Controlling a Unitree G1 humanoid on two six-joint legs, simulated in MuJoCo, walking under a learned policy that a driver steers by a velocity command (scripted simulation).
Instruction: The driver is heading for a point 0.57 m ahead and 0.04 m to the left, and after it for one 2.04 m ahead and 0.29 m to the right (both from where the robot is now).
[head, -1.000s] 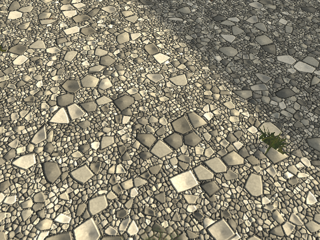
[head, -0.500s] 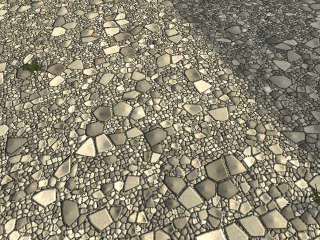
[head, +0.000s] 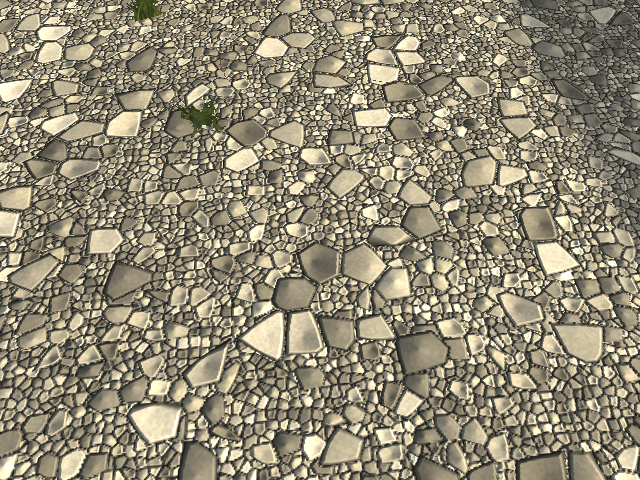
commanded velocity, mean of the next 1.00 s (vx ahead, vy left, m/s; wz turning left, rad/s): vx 0.40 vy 0.00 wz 0.27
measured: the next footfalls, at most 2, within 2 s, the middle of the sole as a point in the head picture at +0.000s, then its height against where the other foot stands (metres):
right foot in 0.32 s outside the picture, level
left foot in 0.80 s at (251, 447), level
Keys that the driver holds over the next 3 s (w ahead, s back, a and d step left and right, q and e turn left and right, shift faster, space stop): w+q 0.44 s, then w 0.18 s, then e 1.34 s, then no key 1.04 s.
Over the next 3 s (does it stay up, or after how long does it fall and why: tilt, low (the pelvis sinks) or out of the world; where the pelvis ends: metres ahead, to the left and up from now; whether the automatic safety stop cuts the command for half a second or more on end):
stays up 0.42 0.04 0.01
